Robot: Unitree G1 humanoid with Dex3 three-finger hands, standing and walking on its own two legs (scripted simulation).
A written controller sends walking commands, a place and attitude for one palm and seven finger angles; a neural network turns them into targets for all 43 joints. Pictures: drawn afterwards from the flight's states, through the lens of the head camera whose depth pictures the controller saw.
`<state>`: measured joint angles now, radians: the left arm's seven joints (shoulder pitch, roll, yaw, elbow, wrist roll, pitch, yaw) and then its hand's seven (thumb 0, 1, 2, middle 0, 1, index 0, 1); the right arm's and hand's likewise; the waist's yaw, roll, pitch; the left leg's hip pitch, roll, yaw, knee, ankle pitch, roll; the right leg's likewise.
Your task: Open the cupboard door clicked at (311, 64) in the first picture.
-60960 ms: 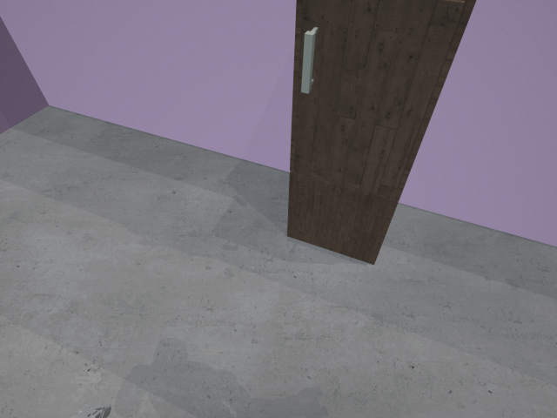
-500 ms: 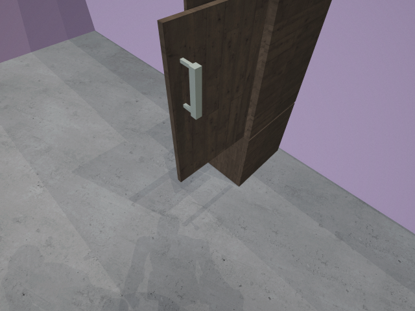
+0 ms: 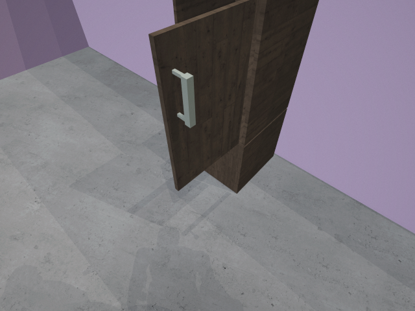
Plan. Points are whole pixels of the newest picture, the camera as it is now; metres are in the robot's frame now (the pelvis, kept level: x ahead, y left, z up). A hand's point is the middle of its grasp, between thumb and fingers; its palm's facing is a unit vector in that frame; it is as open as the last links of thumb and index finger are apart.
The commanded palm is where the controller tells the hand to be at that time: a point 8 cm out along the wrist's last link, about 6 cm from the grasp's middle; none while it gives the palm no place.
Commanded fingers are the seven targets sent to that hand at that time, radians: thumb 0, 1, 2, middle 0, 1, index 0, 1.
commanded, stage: let the arm hang, fingers relaxed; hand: left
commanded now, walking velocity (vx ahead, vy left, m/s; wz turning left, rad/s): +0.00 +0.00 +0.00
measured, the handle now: (183, 99) +0.61 +0.10 +0.08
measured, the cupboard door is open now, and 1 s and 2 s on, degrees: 87 87 87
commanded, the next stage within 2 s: look to check the result in 0.10 s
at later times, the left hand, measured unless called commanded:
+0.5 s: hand out of the picture +0.04 +0.20 -0.17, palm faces +0.02 -0.97 -0.26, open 7.4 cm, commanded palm none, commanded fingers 0.00 0.90 0.90 -0.20 -0.30 -0.20 -0.30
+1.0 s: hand out of the picture +0.09 +0.20 -0.16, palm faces +0.01 -0.95 -0.30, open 7.4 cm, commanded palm none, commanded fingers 0.00 0.90 0.90 -0.20 -0.30 -0.20 -0.30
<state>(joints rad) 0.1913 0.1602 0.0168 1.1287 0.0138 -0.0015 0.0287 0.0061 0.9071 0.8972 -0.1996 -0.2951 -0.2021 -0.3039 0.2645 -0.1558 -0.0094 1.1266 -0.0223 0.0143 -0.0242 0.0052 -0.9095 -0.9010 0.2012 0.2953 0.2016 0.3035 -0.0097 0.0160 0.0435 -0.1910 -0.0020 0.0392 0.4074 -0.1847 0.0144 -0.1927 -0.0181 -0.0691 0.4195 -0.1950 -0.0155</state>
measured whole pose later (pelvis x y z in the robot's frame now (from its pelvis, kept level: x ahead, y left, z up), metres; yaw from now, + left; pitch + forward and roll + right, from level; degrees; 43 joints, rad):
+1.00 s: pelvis +0.03 -0.02 +0.01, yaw +0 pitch -1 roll +0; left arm 0.13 0.25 0.02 1.14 0.01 -0.02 0.02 0.01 0.90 0.90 -0.20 -0.30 -0.20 -0.30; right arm 0.15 -0.26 0.00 1.14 -0.02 0.01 -0.02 0.01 -0.91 -0.90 0.20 0.30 0.20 0.30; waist 0.00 0.02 0.06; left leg -0.11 0.02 0.02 0.32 -0.18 -0.01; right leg -0.11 0.01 -0.08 0.33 -0.20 -0.04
